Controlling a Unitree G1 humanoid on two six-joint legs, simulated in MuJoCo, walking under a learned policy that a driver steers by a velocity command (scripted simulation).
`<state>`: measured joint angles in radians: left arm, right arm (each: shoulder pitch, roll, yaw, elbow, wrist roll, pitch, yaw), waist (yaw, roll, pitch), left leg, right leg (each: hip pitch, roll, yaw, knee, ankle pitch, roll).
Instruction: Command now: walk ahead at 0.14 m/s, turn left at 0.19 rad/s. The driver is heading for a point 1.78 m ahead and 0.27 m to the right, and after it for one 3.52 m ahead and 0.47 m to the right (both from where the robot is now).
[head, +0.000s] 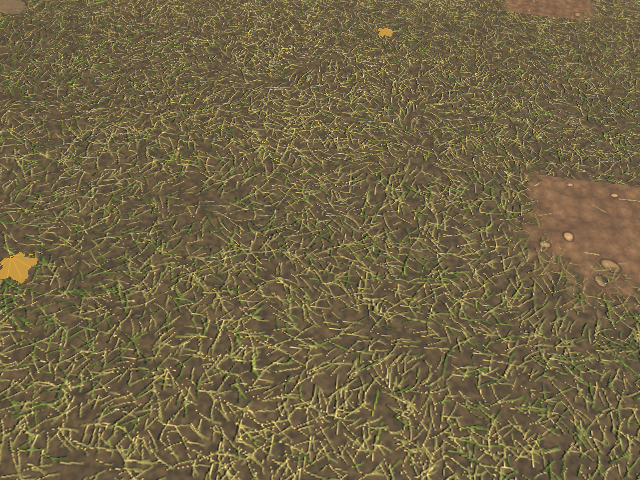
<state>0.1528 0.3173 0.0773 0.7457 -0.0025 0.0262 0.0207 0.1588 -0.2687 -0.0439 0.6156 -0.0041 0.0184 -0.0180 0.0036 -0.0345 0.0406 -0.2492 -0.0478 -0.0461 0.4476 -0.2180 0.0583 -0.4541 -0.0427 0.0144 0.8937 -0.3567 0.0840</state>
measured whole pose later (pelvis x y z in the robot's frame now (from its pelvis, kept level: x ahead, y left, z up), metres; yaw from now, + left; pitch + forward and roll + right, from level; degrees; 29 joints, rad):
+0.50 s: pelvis +0.14 -0.01 +0.00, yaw +1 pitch +2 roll +0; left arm 0.43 0.27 0.04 0.82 -0.01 -0.06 0.00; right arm 0.11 -0.29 -0.05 0.65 0.02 -0.07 0.04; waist 0.09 0.04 0.03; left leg -0.62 0.06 0.00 0.66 -0.06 -0.02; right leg 0.05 0.00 -0.01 0.23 -0.31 -0.01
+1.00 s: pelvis +0.41 +0.04 +0.00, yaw +1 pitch +1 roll +2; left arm 0.11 0.29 0.03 0.71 -0.01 -0.07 -0.02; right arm 0.36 -0.28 -0.05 0.82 0.01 -0.08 0.01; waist -0.08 -0.05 0.02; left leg -0.01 -0.08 0.04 0.21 -0.22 0.06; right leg -0.68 -0.12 0.03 0.67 0.08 0.02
